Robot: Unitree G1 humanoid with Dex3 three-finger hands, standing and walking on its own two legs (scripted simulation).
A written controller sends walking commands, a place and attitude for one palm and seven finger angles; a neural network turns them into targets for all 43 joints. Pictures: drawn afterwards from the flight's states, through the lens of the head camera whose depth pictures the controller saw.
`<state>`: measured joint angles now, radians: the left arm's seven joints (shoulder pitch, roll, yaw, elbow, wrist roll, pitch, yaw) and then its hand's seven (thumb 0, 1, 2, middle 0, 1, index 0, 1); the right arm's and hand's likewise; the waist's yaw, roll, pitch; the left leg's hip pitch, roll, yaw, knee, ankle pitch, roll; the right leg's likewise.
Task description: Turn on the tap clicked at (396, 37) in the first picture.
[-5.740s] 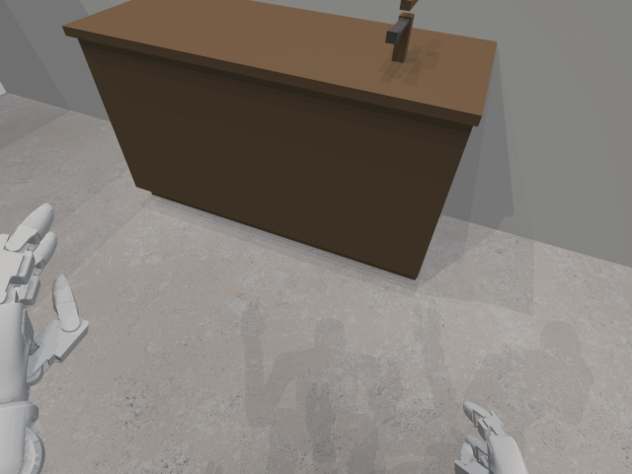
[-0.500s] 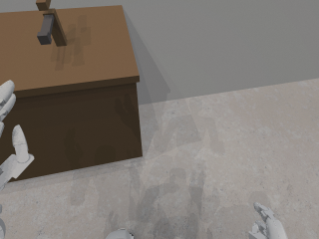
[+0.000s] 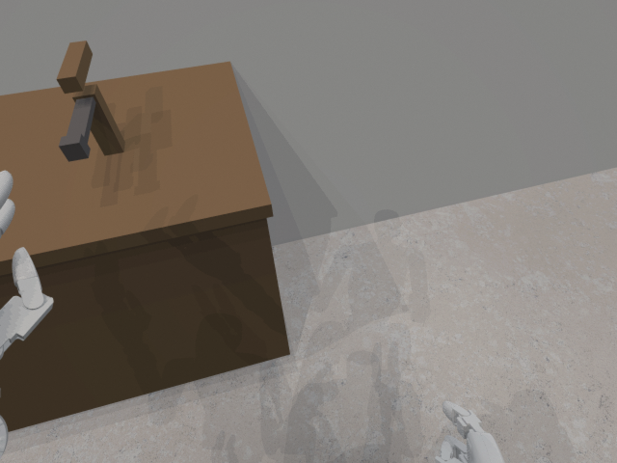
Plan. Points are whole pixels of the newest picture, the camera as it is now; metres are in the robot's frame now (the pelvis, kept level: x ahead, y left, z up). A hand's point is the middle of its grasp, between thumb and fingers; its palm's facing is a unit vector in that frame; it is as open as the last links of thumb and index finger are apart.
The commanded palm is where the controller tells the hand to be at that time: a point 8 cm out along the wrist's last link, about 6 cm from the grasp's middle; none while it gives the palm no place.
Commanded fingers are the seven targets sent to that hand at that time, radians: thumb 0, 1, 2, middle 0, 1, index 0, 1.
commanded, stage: take the last steps up to it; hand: left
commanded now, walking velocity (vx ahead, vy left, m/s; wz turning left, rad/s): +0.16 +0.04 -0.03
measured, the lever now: (75, 147) +0.49 +0.39 +0.15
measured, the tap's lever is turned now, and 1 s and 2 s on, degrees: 0 0 0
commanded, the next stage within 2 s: come to a stop and stand still in 0.10 s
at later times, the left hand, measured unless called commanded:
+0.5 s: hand (62, 251) +0.28 +0.27 +0.18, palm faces +0.38 -0.84 -0.39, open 7.4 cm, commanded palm +0.22 +0.30 +0.19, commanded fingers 0.00 0.90 0.90 -0.20 -0.30 -0.20 -0.30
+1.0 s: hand (75, 307) +0.22 +0.24 +0.17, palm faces +0.37 -0.86 -0.35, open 7.4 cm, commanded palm +0.17 +0.28 +0.19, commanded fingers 0.00 0.90 0.90 -0.20 -0.30 -0.20 -0.30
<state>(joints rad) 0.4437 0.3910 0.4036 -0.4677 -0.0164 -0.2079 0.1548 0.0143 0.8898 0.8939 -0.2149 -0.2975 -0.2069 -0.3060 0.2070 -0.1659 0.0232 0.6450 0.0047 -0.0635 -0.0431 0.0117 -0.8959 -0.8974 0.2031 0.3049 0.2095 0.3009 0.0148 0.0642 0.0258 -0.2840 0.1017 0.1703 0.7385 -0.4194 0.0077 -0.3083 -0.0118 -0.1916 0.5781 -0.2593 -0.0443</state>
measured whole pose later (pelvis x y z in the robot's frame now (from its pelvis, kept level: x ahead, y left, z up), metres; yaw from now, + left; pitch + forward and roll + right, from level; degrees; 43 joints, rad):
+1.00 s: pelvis +0.00 +0.00 +0.01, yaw -2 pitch -2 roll +0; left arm 0.47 0.35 0.32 -0.48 -0.03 -0.17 0.16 0.02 0.89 0.89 -0.21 -0.30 -0.20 -0.31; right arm 0.24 -0.23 0.00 0.61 0.00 -0.07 -0.08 0.01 -0.90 -0.90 0.20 0.30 0.20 0.30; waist 0.00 -0.02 0.03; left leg -0.22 0.02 0.04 0.51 -0.26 0.00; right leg -0.27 0.02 -0.11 0.48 -0.19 -0.04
